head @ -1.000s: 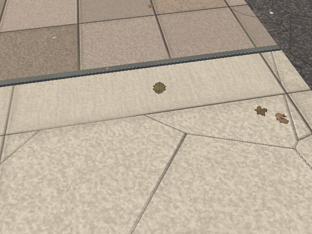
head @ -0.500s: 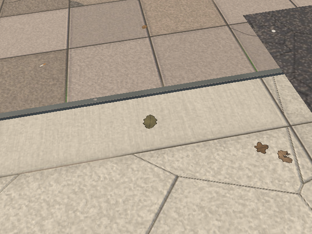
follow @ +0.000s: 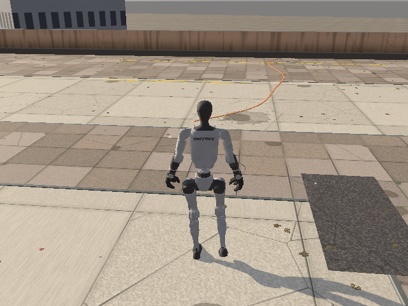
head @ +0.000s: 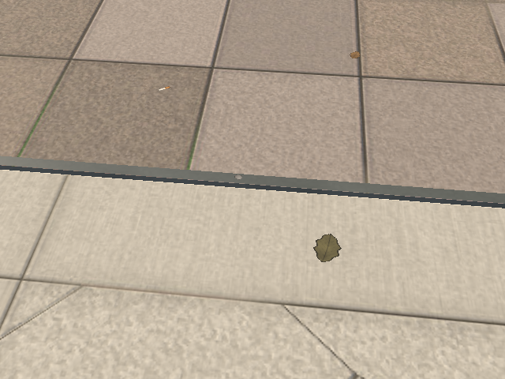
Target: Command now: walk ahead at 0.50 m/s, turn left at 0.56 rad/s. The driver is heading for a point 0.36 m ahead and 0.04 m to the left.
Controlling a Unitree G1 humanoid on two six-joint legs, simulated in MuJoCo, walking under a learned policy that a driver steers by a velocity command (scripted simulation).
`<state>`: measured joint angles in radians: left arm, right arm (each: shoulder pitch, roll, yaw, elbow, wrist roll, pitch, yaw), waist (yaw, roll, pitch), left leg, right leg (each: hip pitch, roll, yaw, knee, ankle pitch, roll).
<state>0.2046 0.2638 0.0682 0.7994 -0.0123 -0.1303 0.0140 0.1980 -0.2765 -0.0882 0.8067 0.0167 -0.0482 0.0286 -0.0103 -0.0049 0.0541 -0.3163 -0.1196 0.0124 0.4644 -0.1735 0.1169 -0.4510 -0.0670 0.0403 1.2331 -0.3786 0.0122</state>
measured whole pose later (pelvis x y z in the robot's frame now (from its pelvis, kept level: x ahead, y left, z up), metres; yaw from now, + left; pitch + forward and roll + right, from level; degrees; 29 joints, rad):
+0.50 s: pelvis +0.25 -0.05 +0.00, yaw +13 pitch +2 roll +0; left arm 0.16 0.23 0.04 0.74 0.03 -0.08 -0.02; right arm 0.21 -0.29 -0.07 0.72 0.01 0.01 -0.02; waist 0.00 0.03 0.05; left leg -0.51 0.00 -0.07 1.05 -0.47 -0.04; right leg -0.36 0.02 -0.03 0.46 -0.13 -0.03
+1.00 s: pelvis +0.32 -0.01 +0.00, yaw +14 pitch -1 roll -1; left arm 0.18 0.24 0.02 0.87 0.01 -0.02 0.00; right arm 0.17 -0.21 -0.03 0.74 -0.01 0.01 -0.02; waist 0.02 0.00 0.02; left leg -0.27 0.00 -0.04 0.59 -0.31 0.00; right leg -0.23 -0.02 -0.03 0.56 -0.31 0.02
